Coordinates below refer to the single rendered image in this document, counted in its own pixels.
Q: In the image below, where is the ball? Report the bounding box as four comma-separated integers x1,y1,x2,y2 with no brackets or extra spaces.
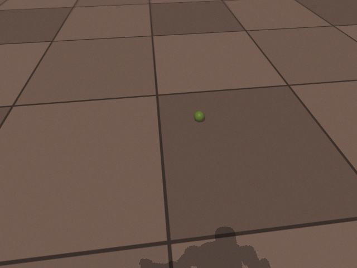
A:
194,111,205,121

